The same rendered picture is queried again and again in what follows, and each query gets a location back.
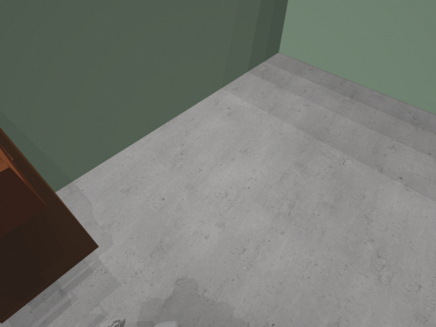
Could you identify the cabinet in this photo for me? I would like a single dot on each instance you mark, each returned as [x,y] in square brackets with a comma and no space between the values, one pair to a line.
[43,248]

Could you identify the drawer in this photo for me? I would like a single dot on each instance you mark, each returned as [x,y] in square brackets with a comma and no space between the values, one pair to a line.
[18,199]

